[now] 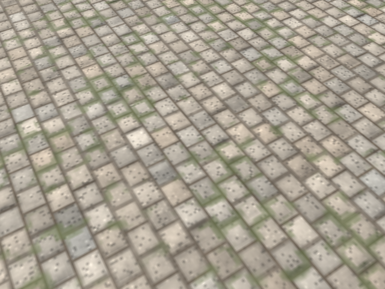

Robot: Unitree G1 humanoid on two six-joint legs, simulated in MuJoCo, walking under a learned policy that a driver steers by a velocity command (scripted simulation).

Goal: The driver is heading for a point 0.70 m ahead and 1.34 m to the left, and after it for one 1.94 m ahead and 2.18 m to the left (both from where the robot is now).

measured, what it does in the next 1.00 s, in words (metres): walks ahead, turning left: left foot, then right foot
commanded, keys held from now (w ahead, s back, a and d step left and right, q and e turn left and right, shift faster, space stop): w+q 1.00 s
